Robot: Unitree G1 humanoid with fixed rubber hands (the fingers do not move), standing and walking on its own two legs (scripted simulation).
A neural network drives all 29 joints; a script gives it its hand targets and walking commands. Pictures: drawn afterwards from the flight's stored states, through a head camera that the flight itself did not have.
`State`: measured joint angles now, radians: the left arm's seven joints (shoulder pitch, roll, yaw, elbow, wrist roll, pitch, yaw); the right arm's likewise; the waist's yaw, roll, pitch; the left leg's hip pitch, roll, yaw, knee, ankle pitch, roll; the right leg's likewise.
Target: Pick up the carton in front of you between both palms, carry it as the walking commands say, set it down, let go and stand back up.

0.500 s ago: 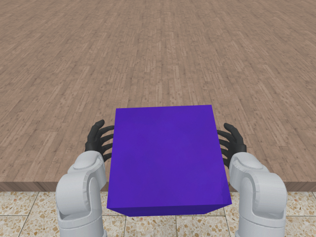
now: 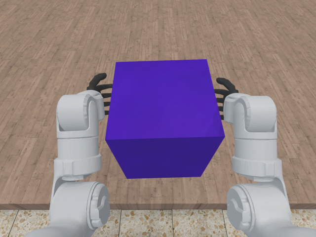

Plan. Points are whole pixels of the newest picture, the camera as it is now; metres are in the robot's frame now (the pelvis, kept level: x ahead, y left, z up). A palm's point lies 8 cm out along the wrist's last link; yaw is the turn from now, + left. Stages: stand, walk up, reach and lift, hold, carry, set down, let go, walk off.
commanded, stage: carry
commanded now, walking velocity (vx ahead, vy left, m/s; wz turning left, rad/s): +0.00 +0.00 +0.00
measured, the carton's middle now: (162, 125) +0.39 +0.01 +0.06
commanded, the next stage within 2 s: none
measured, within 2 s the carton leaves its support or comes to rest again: neither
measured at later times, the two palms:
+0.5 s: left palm (131, 85) +0.47 +0.09 +0.13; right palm (247, 95) +0.45 -0.21 +0.12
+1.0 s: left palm (126, 86) +0.46 +0.10 +0.14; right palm (245, 86) +0.46 -0.20 +0.14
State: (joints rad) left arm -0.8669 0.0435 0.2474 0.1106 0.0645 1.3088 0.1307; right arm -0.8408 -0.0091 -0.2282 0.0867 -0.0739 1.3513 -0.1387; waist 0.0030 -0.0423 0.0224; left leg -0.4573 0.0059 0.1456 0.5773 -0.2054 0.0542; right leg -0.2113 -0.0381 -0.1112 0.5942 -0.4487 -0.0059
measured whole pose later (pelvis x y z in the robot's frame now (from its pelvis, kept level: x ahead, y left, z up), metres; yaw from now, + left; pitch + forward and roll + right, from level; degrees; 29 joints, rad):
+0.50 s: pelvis +0.08 -0.04 +0.02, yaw -1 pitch +7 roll +1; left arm -0.68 -0.05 0.29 -0.09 0.11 1.18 0.10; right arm -0.70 0.07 -0.22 -0.06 -0.09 1.21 -0.15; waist -0.07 0.02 0.09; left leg -0.30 0.02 0.11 0.39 -0.18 0.03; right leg -0.40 0.00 -0.02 0.72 -0.48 0.00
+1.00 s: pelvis +0.11 -0.06 +0.01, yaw +1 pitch +2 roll +0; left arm -0.69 0.00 0.21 0.23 0.10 1.20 0.12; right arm -0.70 0.01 -0.19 0.23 -0.09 1.24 -0.14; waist 0.01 0.00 -0.07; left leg -0.26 0.04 0.07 0.56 -0.33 -0.01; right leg -0.30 0.01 -0.11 0.55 -0.29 -0.06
